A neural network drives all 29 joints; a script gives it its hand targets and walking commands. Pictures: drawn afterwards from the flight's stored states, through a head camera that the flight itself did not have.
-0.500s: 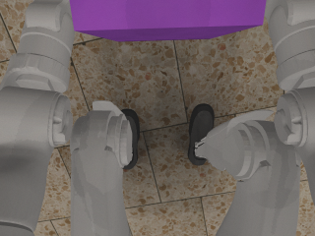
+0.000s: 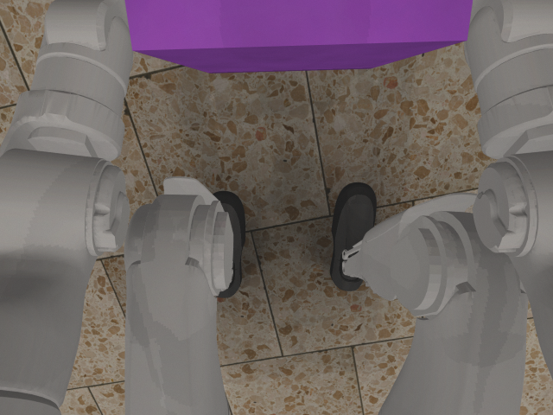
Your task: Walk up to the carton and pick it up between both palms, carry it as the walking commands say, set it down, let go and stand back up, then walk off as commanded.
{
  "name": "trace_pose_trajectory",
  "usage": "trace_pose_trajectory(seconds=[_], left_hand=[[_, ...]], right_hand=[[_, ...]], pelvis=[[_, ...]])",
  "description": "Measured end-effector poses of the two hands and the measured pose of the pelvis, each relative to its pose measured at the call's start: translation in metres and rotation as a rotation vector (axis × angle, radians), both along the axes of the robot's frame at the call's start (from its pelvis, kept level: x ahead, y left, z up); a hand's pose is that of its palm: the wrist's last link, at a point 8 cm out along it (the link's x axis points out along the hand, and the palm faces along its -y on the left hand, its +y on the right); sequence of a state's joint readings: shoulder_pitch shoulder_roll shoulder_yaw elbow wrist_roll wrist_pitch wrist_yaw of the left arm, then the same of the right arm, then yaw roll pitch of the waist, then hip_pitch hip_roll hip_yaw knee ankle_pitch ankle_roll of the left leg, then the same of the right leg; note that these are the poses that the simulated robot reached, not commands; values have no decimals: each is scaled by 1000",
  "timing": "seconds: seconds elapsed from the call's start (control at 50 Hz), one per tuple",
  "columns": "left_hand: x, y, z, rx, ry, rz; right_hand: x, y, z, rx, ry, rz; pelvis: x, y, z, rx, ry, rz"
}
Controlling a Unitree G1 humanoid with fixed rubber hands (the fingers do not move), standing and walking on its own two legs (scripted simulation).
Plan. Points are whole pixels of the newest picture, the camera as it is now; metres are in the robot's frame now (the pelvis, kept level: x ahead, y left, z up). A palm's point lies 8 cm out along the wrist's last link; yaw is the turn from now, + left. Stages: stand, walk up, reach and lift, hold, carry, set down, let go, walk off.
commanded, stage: reach and lift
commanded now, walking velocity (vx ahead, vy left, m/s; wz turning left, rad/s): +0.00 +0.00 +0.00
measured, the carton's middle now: out of the picture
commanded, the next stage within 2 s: none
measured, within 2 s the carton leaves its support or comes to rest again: leaves its support in 0.32 s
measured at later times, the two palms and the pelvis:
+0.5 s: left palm out of the picture +0.56 +0.21 -0.14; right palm out of the picture +0.57 -0.14 -0.14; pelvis +0.00 +0.00 +0.00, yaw +0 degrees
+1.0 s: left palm out of the picture +0.55 +0.20 -0.10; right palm out of the picture +0.57 -0.15 -0.10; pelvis -0.01 +0.00 +0.03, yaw +0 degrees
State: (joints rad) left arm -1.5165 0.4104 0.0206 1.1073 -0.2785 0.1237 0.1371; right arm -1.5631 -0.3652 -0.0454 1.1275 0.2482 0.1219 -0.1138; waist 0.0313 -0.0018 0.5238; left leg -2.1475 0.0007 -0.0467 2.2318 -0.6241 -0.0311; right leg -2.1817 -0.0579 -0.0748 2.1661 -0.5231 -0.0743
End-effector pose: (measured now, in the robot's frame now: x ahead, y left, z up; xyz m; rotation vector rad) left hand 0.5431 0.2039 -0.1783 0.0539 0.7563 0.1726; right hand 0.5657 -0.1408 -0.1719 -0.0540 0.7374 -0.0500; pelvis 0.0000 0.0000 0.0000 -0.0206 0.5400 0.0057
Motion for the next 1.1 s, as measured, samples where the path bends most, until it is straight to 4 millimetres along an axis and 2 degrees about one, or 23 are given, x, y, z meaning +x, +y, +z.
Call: trace_pose_trajectory(seconds=[0.3, 0.44, 0.54, 0.68, 0.76, 0.88, 1.04, 1.1], left_hand=[[3, 0, 6, 17, 24, -15], [13, 2, 30, 12, -23, -12], [12, 3, 46, -38, -45, 26], [6, 2, 49, -58, -19, 37], [9, 2, 60, -52, -22, 34], [12, 0, 80, -91, -58, 74], [12, -8, 82, -103, -57, 80], [11, -9, 89, -94, -62, 68]], right_hand=[[2, 1, 3, 1, 19, -10], [6, 3, 24, -9, -26, -7], [2, 3, 40, -19, -44, -8], [-4, 2, 45, -11, -14, -17], [-5, 2, 50, -11, -14, -14], [-1, 0, 70, 11, -44, -31], [-1, -8, 74, 32, -38, -51], [-3, -9, 79, 28, -43, -46]], pelvis=[[0, 0, 0, 1, -2, 2], [-2, 1, 1, -5, -24, 5], [-6, 3, 4, -11, -54, 7], [-10, 5, 10, -16, -52, 9], [-10, 4, 17, -14, -48, 10], [-11, 2, 26, -10, -56, 10], [-10, 0, 32, -6, -48, 7], [-10, 0, 36, -6, -48, 7]])
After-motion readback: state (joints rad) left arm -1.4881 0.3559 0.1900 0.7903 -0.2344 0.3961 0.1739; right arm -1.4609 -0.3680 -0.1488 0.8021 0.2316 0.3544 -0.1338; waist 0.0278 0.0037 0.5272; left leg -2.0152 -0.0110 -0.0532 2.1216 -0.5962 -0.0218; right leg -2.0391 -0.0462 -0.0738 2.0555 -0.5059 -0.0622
